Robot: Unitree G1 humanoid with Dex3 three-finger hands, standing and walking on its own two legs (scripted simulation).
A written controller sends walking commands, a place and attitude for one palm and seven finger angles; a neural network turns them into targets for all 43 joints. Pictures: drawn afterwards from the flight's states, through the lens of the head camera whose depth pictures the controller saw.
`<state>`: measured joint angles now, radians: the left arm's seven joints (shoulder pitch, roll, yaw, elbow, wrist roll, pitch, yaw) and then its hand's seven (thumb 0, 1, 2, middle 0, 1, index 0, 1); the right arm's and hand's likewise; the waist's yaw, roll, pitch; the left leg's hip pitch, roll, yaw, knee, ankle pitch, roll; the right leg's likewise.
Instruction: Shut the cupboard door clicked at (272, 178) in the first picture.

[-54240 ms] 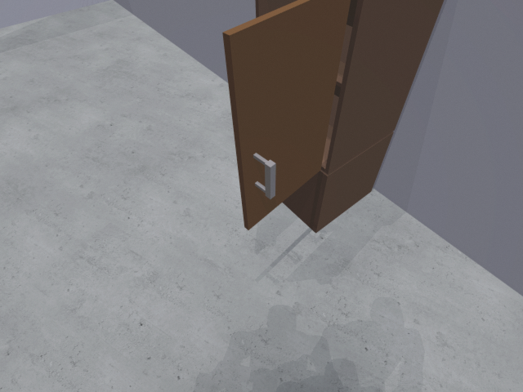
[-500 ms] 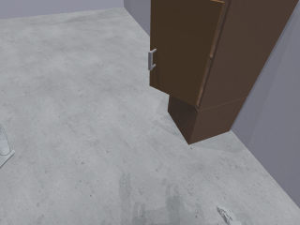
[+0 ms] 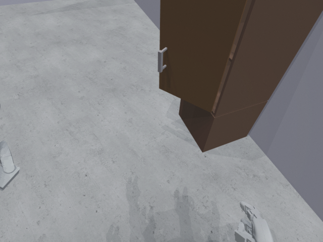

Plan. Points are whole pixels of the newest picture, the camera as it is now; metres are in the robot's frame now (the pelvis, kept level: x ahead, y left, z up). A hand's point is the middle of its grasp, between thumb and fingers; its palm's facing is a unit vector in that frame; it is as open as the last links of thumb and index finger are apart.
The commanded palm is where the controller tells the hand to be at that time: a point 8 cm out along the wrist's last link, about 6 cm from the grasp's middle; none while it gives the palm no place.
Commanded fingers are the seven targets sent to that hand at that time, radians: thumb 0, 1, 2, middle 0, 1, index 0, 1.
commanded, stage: stop stepping back and stand still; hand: left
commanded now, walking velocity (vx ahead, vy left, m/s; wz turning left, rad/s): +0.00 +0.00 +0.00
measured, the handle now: (162, 60) +0.98 +0.03 -0.11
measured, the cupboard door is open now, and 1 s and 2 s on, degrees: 33 33 33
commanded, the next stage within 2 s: let the arm hang, fingers relaxed in 0.16 s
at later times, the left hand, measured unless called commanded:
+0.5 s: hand out of the picture +0.11 +0.21 -0.13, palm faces -0.06 -0.97 -0.25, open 7.4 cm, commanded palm none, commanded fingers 0.00 0.90 0.90 -0.20 -0.30 -0.20 -0.30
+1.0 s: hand out of the picture -0.08 +0.22 -0.17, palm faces +0.00 -0.98 -0.20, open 7.3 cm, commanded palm none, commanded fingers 0.00 0.90 0.90 -0.20 -0.30 -0.20 -0.30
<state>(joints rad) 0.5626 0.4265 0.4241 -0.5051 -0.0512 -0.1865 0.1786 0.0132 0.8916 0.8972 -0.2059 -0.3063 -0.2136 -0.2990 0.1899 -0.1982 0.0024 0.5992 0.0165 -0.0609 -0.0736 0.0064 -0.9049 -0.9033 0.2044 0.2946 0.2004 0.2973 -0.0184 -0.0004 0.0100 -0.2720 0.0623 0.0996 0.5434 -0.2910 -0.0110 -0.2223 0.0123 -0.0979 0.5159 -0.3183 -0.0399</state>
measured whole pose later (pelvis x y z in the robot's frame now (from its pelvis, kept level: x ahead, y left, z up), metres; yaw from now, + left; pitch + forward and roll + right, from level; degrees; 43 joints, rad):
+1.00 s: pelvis -0.03 +0.04 +0.01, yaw -1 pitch -2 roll +0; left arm 0.36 0.15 0.00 1.16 0.01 0.01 0.03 0.00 0.92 0.90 -0.19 -0.30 -0.20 -0.30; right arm 0.34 -0.12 0.00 1.14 -0.02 0.02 -0.03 0.00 -0.91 -0.90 0.20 0.29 0.20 0.30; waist -0.01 0.02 0.04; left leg -0.19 0.00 0.15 0.40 -0.19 0.06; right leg -0.16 -0.04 -0.05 0.40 -0.21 0.02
